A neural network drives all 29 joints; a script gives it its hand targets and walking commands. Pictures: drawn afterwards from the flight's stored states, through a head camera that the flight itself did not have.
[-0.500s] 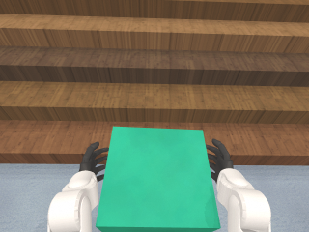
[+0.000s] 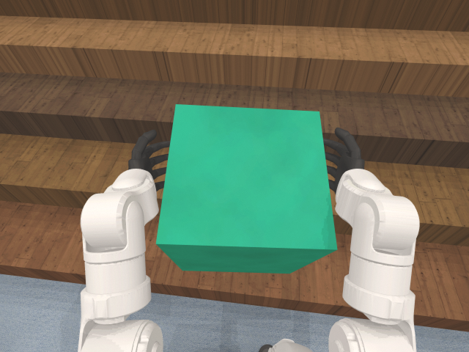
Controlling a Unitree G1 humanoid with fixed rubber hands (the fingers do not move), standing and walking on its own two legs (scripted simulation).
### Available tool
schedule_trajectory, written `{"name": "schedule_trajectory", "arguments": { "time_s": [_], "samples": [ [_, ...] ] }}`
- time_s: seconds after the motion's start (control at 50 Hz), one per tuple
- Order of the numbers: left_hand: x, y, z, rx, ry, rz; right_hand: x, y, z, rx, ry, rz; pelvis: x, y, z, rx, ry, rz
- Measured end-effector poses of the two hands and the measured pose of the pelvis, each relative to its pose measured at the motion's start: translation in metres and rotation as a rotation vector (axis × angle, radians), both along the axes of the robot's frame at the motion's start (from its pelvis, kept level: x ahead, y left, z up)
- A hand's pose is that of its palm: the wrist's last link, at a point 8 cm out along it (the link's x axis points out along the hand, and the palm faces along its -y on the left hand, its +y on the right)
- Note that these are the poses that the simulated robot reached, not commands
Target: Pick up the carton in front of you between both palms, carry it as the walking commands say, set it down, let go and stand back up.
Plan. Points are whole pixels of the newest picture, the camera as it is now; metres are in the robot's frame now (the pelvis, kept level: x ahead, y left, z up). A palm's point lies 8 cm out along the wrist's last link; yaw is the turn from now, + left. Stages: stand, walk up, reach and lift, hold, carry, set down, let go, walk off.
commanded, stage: carry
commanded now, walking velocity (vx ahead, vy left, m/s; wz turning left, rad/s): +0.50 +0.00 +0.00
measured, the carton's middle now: (241, 202) +0.34 +0.01 +0.06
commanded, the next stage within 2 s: none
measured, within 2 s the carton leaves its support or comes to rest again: neither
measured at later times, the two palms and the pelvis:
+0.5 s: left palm (158, 60) +0.70 +0.22 +0.11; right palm (286, 57) +0.72 -0.08 +0.11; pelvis +0.36 +0.06 +0.00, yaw -3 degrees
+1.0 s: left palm out of the picture +1.06 +0.27 +0.39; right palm out of the picture +1.06 -0.03 +0.41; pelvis +0.71 +0.12 +0.25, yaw -2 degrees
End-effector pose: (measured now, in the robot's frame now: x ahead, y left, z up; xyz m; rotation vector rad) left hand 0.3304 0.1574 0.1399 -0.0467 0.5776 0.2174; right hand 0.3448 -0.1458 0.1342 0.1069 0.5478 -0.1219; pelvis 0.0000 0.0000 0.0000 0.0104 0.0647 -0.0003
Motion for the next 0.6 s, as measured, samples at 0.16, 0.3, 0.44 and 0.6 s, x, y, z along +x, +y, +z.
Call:
{"name": "schedule_trajectory", "arguments": {
  "time_s": [0.16,0.3,0.44,0.6],
  "samples": [
    [0.121,-0.008,0.005,-0.062,0.004,0.027,0.119,-0.007,0.007,0.067,0.011,-0.050,0.084,-0.008,0.021,0.017,0.045,-0.014],
    [0.215,-0.006,0.006,-0.091,-0.045,0.003,0.202,-0.005,0.012,0.055,-0.041,-0.088,0.183,0.004,0.014,0.005,0.055,-0.043],
    [0.320,0.037,-0.014,-0.078,-0.039,0.035,0.320,0.036,-0.006,0.024,-0.038,-0.076,0.306,0.035,-0.005,-0.019,0.091,-0.071],
    [0.466,0.056,-0.021,-0.139,0.088,-0.076,0.423,0.060,-0.013,0.038,0.099,-0.176,0.423,0.087,0.051,0.023,0.021,-0.036]
  ]
}}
